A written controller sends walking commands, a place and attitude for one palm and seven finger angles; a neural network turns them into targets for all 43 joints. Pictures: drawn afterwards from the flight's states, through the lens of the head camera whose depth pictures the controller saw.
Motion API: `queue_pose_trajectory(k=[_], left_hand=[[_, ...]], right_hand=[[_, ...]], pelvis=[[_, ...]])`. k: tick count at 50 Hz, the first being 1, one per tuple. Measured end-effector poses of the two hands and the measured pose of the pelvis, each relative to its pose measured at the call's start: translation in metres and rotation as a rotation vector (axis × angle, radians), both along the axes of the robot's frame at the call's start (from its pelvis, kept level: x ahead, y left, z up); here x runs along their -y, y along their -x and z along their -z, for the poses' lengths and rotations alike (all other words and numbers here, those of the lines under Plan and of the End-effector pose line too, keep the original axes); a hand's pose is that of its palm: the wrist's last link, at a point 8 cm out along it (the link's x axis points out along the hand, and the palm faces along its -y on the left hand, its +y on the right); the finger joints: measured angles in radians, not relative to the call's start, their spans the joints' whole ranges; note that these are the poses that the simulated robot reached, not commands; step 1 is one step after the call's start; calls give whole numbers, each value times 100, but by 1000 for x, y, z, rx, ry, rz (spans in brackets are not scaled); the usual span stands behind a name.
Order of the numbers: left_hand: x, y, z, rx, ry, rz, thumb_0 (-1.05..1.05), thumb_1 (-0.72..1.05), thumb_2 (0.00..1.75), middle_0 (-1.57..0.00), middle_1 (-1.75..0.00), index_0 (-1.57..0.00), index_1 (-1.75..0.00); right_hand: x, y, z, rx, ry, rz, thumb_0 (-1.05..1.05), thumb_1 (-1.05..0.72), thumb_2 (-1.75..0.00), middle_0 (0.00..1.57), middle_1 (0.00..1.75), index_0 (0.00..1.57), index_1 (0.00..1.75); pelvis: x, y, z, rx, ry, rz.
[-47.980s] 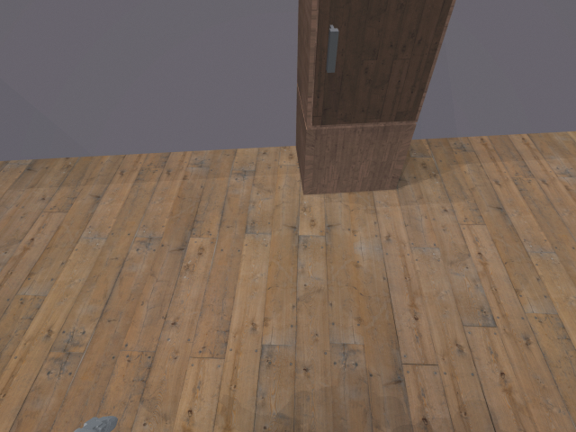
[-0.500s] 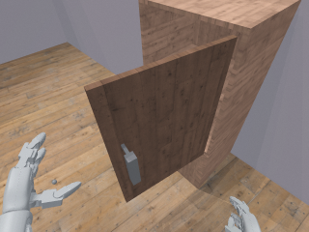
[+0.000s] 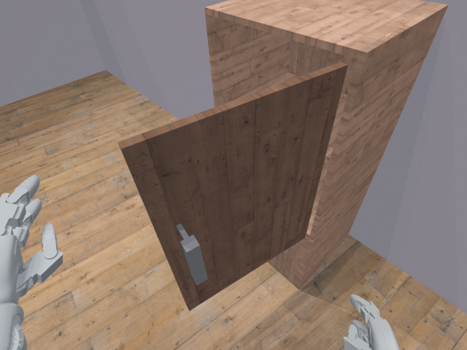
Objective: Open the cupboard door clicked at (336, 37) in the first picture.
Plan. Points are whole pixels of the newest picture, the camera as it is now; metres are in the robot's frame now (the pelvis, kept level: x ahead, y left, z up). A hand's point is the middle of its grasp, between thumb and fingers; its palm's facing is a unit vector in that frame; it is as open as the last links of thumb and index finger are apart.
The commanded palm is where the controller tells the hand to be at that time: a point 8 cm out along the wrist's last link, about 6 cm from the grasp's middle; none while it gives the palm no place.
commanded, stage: draw the hand back to the body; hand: left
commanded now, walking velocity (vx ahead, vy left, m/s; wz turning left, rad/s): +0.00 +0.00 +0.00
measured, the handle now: (190, 253) +0.31 +0.13 -0.03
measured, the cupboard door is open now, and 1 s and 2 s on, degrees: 79 79 79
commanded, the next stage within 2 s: step back with the hand held close in 0.20 s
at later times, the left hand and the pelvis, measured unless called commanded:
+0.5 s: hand (56, 257) +0.18 +0.25 +0.16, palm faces +0.41 -0.79 -0.46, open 7.4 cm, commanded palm +0.13 +0.29 +0.17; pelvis -0.02 -0.01 +0.00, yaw -1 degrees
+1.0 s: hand out of the picture +0.10 +0.30 +0.15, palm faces +0.41 -0.77 -0.49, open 7.4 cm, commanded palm +0.04 +0.33 +0.17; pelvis -0.10 +0.03 -0.01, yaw +1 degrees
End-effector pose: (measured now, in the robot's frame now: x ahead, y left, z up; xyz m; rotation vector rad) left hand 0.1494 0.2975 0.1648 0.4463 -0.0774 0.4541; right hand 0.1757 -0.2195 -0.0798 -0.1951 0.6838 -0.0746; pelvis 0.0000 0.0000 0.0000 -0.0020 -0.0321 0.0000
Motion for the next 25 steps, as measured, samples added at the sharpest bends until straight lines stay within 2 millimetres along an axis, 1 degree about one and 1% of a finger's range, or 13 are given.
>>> queue_pose_trajectory(k=[4,8,17,21,25], left_hand=[[6,2,5,-12,15,7,1,86,88,-20,-30,-21,-30],[11,5,1,2,6,15,1,88,89,-21,-30,-21,-30],[14,9,-3,17,-4,14,1,89,90,-21,-30,-21,-30],[12,9,-14,46,-68,32,1,89,90,-21,-30,-21,-30],[8,6,-11,23,-94,55,1,89,90,-21,-30,-21,-30]], right_hand=[[5,4,1,-6,9,5,1,-91,-89,21,30,21,30],[9,7,1,-2,11,10,1,-91,-89,21,30,21,30],[14,12,2,4,3,16,1,-91,-89,21,30,20,30],[17,14,1,-11,10,26,1,-91,-89,21,30,21,30],[23,21,-1,-32,22,66,1,-91,-89,21,30,21,30]], pelvis=[[4,2,0,6,0,0],[7,3,0,14,0,-1],[12,8,-1,23,-1,0],[12,11,-1,-3,11,1],[8,16,-1,-25,13,11]])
